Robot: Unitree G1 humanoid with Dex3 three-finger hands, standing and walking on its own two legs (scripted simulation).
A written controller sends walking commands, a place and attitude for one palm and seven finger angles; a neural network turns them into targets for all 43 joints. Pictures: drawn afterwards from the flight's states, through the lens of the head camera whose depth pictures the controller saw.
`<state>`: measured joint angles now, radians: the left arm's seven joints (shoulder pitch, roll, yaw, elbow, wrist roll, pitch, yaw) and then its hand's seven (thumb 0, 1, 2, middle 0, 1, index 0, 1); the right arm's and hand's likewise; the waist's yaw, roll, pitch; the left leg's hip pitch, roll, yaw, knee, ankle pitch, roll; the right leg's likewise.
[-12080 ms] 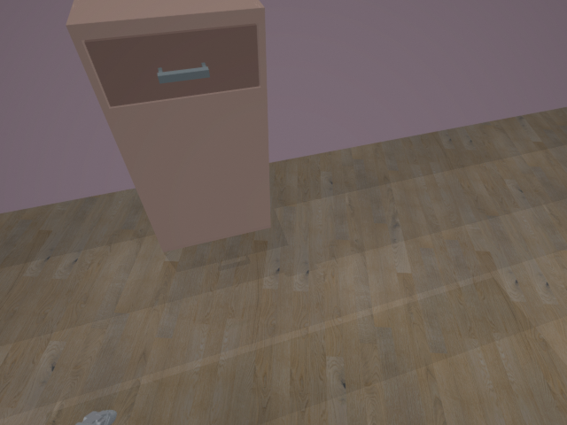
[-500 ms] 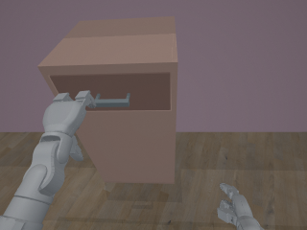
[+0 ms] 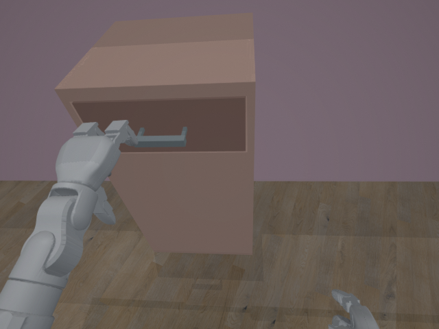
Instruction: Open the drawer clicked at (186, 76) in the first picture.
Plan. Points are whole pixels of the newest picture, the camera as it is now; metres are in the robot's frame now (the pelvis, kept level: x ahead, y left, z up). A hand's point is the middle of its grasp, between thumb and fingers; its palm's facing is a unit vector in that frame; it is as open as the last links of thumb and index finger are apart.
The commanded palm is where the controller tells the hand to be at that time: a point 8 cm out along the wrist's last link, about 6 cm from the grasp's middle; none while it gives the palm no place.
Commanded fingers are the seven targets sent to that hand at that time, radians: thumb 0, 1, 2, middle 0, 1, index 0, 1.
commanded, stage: move the hooked fingers above the handle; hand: left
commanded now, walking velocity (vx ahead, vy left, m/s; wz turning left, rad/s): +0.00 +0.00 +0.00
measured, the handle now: (161, 136) +0.55 +0.25 +0.02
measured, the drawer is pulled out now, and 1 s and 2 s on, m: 0.00 0.00 0.00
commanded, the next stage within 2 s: none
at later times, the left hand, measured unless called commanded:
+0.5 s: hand (116, 169) +0.35 +0.25 +0.12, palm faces +0.01 -0.02 -1.00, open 13.8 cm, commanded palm +0.33 +0.25 +0.17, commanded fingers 0.00 -0.50 0.30 -0.30 -1.20 -0.30 -1.20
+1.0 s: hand (137, 154) +0.41 +0.24 +0.09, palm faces -0.01 -0.02 -1.00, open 13.8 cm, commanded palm +0.40 +0.25 +0.16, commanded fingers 0.00 -0.50 0.30 -0.30 -1.20 -0.30 -1.20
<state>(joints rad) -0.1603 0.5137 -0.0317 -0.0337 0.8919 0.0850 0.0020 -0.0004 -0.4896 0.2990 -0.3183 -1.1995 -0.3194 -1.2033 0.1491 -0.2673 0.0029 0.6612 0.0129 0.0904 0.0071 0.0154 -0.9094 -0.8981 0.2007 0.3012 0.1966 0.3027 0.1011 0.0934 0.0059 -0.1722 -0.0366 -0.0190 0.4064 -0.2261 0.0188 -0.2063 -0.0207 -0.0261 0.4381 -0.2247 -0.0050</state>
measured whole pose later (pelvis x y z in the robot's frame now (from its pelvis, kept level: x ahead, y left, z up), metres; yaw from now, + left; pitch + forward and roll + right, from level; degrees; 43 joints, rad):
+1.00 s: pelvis +0.01 +0.01 -0.01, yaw -1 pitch +6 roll +0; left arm -0.51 0.50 -0.09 0.50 0.96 0.02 0.03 0.00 -0.49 0.30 -0.32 -1.20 -0.32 -1.20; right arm 0.23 -0.26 -0.02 0.66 0.03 0.11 -0.04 0.01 -0.91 -0.90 0.20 0.30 0.20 0.30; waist 0.03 0.07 -0.05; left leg -0.33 -0.04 -0.01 0.51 -0.29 0.03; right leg -0.36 -0.02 -0.01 0.53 -0.27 0.00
